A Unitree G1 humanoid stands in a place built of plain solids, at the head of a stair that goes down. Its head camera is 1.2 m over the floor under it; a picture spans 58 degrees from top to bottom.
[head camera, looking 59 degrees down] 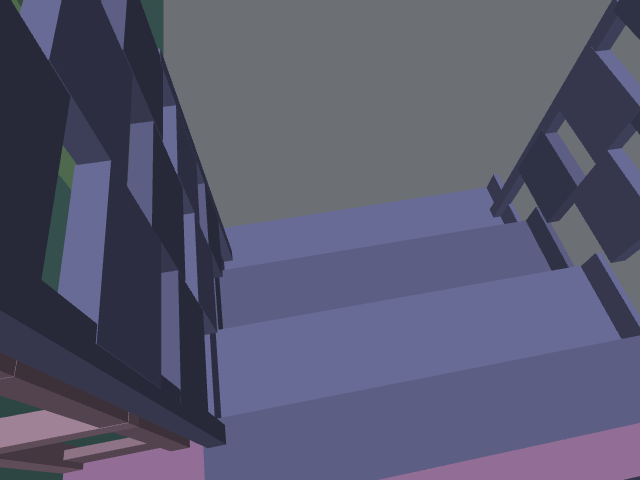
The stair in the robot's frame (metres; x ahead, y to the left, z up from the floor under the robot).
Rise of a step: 0.15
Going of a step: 0.30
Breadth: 1.32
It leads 11 degrees to the left of straight ahead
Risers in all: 4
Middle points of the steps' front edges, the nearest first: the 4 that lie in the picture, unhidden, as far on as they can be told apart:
0.30 -0.34 0.00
0.59 -0.29 -0.15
0.89 -0.23 -0.31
1.18 -0.18 -0.46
